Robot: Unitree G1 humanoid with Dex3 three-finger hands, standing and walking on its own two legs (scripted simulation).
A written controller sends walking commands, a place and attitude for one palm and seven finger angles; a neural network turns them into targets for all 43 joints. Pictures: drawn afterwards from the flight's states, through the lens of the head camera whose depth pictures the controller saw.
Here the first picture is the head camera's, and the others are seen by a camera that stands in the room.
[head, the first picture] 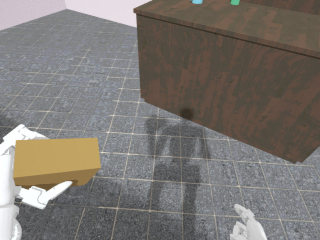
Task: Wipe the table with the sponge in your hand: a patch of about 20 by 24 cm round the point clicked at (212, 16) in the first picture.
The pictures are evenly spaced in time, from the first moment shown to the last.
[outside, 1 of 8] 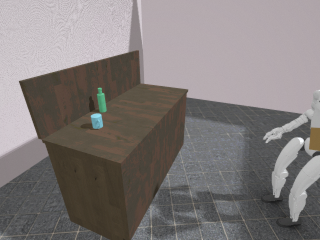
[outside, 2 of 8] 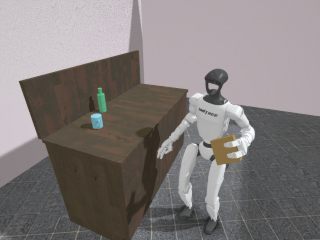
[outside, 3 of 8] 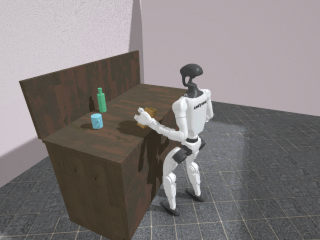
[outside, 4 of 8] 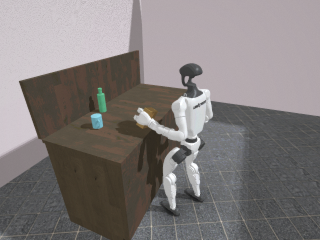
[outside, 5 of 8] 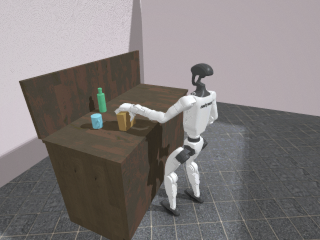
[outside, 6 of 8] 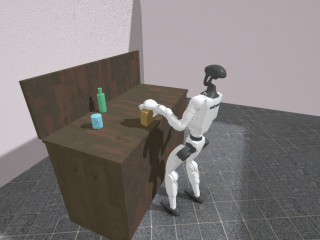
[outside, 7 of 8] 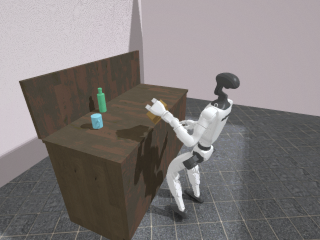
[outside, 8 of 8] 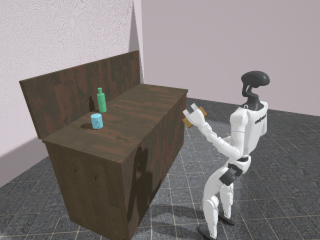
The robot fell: no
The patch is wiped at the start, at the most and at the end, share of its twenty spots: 0.00 0.95 0.95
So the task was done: yes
